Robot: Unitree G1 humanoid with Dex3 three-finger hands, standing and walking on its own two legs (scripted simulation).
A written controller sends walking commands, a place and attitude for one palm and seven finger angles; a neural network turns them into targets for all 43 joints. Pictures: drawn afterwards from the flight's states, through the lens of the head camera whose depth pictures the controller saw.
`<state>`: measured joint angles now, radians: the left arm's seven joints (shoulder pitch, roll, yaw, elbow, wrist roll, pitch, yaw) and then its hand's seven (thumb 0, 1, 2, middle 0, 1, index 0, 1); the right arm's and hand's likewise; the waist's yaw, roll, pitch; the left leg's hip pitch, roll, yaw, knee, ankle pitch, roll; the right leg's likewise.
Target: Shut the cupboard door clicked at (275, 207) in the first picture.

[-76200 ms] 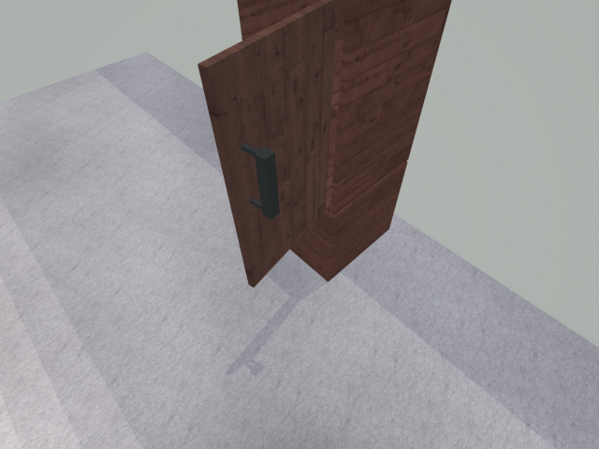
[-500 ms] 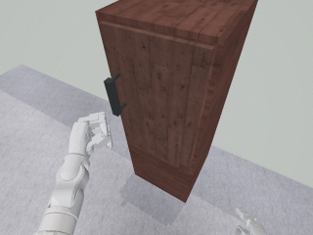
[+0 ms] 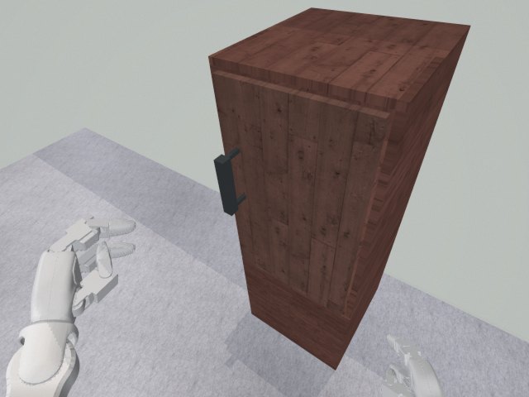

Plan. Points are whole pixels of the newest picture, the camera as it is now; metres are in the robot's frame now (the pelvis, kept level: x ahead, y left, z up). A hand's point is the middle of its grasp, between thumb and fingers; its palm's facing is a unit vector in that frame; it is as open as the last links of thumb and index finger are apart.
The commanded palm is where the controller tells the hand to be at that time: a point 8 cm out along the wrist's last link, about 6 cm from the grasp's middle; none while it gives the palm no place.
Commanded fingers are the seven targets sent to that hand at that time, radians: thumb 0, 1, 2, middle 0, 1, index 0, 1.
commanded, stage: draw the hand back to the body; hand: left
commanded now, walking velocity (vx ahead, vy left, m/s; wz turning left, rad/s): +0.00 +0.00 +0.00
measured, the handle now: (233, 181) +0.56 +0.14 +0.01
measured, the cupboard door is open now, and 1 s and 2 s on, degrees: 0 0 0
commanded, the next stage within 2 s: step back with the hand held close in 0.56 s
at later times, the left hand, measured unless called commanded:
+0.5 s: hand (59, 293) +0.18 +0.26 +0.16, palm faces +0.46 -0.81 -0.38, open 7.3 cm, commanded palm +0.14 +0.30 +0.17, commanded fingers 0.00 0.90 0.90 -0.20 -0.30 -0.20 -0.30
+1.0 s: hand (60, 284) +0.20 +0.27 +0.15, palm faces +0.37 -0.80 -0.48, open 7.4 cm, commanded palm +0.14 +0.31 +0.17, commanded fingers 0.00 0.90 0.90 -0.20 -0.30 -0.20 -0.30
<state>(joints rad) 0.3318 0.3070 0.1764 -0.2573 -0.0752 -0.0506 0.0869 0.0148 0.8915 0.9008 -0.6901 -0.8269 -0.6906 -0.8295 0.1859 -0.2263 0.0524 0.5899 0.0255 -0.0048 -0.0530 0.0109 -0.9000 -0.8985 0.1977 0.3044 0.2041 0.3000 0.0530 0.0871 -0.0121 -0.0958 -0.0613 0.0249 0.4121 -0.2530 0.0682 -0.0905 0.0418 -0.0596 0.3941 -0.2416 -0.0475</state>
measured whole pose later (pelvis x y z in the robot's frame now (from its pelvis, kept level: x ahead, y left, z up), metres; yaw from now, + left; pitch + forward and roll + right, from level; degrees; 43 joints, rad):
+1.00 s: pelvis -0.01 +0.02 -0.01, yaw -2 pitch +1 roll -1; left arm 0.53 0.40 0.37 -0.41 -0.07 -0.15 0.12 0.01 0.89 0.90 -0.21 -0.30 -0.21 -0.31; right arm 0.20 -0.27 -0.02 0.57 0.03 0.03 -0.08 0.01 -0.90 -0.90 0.20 0.30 0.20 0.30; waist 0.01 0.07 -0.03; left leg -0.25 -0.07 0.06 0.50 -0.27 0.09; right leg -0.26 0.03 -0.03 0.49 -0.25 -0.02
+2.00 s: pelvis -0.11 +0.02 -0.02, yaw +0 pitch +1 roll -3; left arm 0.49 0.41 0.48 -0.53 -0.03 -0.28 0.13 0.01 0.88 0.90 -0.21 -0.30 -0.21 -0.31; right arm 0.20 -0.20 -0.01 0.61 -0.01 -0.06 -0.06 0.01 -0.90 -0.90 0.20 0.30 0.21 0.30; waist 0.00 -0.01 0.01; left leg -0.48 -0.02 0.05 0.66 -0.19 0.10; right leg -0.36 0.10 0.06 0.63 -0.28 0.00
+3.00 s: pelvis -0.25 +0.05 +0.00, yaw -1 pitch +1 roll -1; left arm 0.51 0.40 0.43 -0.45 -0.02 -0.19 0.17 0.01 0.89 0.90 -0.21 -0.30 -0.21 -0.30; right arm 0.31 -0.18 0.03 0.64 0.00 -0.12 -0.08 0.01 -0.90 -0.90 0.20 0.30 0.20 0.30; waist -0.02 -0.06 -0.09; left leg -0.32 -0.02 0.01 0.46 -0.16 0.04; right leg -0.19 0.04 0.01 0.47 -0.29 0.01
